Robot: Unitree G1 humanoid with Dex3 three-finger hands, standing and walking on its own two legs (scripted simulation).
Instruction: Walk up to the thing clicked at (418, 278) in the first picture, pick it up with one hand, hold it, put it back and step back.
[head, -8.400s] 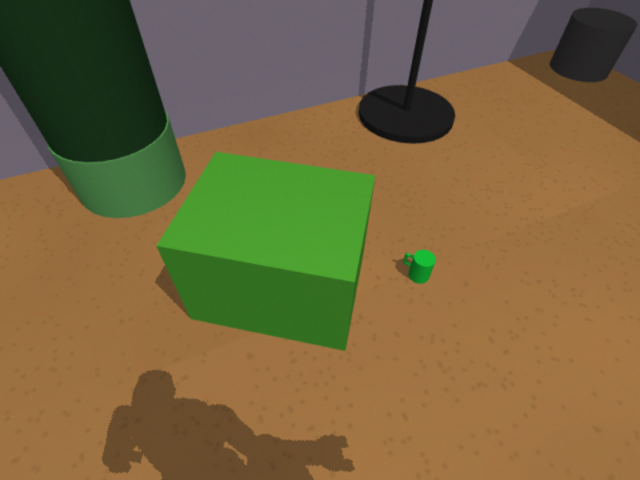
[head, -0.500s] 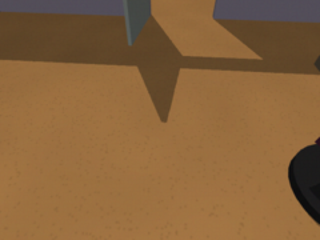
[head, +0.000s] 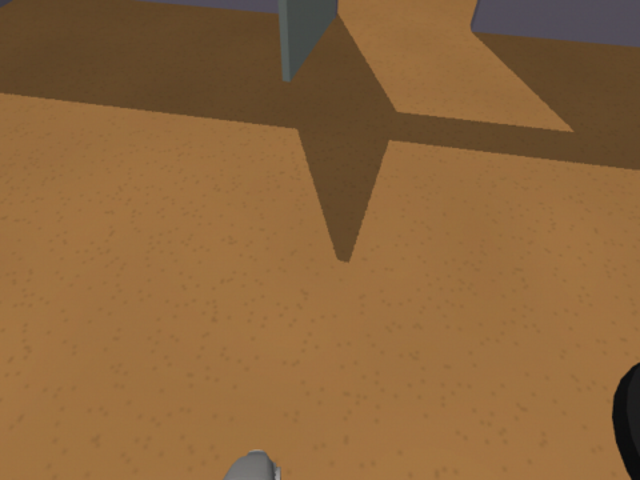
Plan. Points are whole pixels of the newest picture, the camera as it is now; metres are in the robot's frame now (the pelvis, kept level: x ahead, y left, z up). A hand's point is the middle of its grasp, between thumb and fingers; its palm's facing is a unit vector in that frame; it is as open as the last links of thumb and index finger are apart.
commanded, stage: walk up
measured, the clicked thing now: out of the picture -0.69 +0.88 -0.71
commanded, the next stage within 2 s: stand in 1.90 s
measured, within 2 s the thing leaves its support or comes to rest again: neither
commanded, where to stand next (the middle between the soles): +0.46 +0.03 m, yaw -2 degrees
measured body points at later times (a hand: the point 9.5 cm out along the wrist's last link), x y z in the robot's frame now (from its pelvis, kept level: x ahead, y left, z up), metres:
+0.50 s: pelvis +0.21 -0.01 -0.02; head +0.21 -0.03 +0.43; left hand +0.28 +0.33 -0.10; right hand +0.25 -0.33 -0.14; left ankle +0.16 +0.13 -0.70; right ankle +0.28 -0.13 -0.73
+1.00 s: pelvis +0.37 +0.05 +0.00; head +0.39 +0.07 +0.44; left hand +0.43 +0.38 -0.13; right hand +0.44 -0.27 -0.09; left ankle +0.43 +0.16 -0.73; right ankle +0.37 -0.10 -0.67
